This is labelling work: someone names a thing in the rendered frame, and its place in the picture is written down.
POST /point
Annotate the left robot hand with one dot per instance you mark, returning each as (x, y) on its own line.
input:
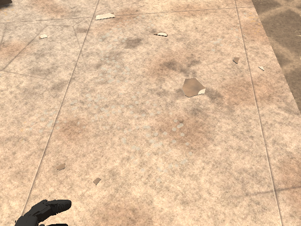
(41, 211)

